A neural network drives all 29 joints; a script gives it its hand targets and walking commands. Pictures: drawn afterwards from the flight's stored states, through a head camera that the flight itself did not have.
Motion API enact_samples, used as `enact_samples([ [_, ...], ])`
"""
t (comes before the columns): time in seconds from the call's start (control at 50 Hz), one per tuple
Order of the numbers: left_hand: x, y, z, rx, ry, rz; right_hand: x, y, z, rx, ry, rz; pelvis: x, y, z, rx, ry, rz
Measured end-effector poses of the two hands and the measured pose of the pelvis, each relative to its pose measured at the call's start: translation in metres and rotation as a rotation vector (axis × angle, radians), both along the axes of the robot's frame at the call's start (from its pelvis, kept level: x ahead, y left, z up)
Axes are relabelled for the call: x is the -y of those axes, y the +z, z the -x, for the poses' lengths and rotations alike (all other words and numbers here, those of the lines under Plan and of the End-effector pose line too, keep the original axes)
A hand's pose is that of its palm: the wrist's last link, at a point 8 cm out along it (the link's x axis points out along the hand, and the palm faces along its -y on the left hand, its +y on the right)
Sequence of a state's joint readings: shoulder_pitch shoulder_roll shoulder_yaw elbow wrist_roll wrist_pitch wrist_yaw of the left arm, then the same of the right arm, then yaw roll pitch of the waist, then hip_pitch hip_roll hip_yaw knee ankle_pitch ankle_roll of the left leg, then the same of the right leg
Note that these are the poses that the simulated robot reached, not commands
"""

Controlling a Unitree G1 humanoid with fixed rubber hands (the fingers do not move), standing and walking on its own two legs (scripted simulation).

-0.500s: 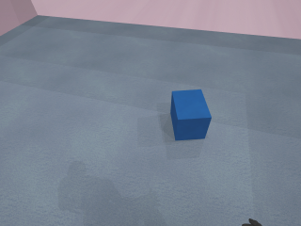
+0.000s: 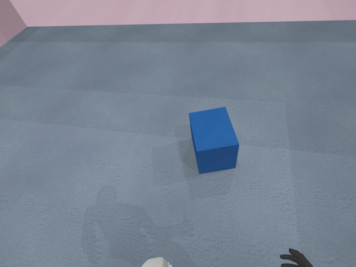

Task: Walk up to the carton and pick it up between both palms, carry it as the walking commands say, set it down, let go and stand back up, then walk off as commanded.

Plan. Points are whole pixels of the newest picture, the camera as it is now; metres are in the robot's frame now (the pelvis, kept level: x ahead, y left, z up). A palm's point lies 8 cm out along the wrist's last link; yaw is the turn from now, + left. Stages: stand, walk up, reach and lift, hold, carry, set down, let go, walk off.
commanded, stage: walk up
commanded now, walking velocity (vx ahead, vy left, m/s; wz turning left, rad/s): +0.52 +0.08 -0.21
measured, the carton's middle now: (212, 140) +0.91 -0.02 -0.66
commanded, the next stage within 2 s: none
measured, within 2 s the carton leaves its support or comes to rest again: neither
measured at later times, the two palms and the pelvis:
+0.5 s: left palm (119, 196) +0.33 +0.27 -0.15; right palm (298, 238) +0.24 -0.23 -0.16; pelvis +0.23 +0.02 -0.03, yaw -4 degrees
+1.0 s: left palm (121, 174) +0.41 +0.29 -0.16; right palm (272, 137) +0.55 -0.22 -0.14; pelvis +0.41 +0.03 -0.03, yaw -5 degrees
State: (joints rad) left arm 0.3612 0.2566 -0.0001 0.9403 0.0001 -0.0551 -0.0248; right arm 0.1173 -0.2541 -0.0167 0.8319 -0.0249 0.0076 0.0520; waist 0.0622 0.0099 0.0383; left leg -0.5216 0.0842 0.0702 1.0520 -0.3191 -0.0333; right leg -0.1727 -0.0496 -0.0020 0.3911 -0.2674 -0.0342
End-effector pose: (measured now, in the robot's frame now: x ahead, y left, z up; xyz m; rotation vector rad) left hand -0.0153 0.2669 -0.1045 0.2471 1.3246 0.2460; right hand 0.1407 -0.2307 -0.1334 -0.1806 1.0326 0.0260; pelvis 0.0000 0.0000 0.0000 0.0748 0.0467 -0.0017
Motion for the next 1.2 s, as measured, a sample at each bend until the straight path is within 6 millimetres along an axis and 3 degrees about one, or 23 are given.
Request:
enact_samples([
  [0.14,-0.016,-0.012,-0.014,-0.121,0.074,0.023,-0.034,0.007,-0.115,0.086,0.070,0.011,-0.022,-0.007,-0.061,-0.039,-0.001,0.031],
  [0.22,-0.033,-0.039,-0.049,-0.148,0.077,0.051,-0.052,-0.001,-0.167,0.143,0.071,0.045,-0.042,-0.027,-0.102,-0.036,-0.007,0.059],
  [0.28,-0.036,-0.051,-0.104,-0.091,0.039,0.073,-0.046,-0.002,-0.166,0.112,0.027,0.082,-0.047,-0.029,-0.131,-0.012,-0.030,0.049],
  [0.38,-0.032,-0.051,-0.217,0.035,-0.076,0.081,-0.021,-0.007,-0.129,-0.011,-0.098,0.111,-0.043,-0.025,-0.178,0.024,-0.038,0.045],
  [0.46,-0.013,-0.046,-0.308,0.133,-0.162,0.081,-0.005,-0.020,-0.105,-0.117,-0.174,0.099,-0.029,-0.028,-0.215,0.037,-0.043,0.027],
  [0.5,-0.001,-0.044,-0.346,0.170,-0.200,0.069,0.003,-0.031,-0.104,-0.162,-0.206,0.081,-0.019,-0.034,-0.234,0.037,-0.065,0.009],
  [0.54,0.008,-0.042,-0.371,0.188,-0.216,0.053,0.009,-0.042,-0.113,-0.191,-0.224,0.059,-0.010,-0.038,-0.251,0.038,-0.073,0.014],
  [0.6,0.015,-0.033,-0.388,0.172,-0.213,0.040,0.018,-0.039,-0.147,-0.177,-0.221,0.045,0.000,-0.032,-0.274,0.037,-0.075,0.004],
  [0.76,0.010,-0.015,-0.402,0.096,-0.143,0.013,0.022,-0.013,-0.272,-0.059,-0.158,0.042,0.004,-0.010,-0.326,0.023,-0.079,0.003],
  [0.88,-0.006,-0.023,-0.399,0.013,-0.077,0.028,0.005,0.002,-0.359,0.027,-0.106,0.054,-0.010,-0.010,-0.366,0.026,-0.083,0.027],
  [0.96,-0.019,-0.044,-0.410,-0.056,-0.062,0.062,-0.008,0.002,-0.401,0.062,-0.097,0.088,-0.027,-0.020,-0.395,0.008,-0.085,0.063],
  [1.02,-0.023,-0.064,-0.438,-0.043,-0.076,0.092,-0.015,-0.003,-0.406,0.061,-0.118,0.119,-0.036,-0.031,-0.414,0.028,-0.095,0.071],
  [1.2,-0.003,-0.059,-0.524,0.039,-0.159,0.102,0.006,-0.010,-0.342,-0.105,-0.236,0.158,-0.024,-0.026,-0.434,0.037,-0.102,0.057],
])
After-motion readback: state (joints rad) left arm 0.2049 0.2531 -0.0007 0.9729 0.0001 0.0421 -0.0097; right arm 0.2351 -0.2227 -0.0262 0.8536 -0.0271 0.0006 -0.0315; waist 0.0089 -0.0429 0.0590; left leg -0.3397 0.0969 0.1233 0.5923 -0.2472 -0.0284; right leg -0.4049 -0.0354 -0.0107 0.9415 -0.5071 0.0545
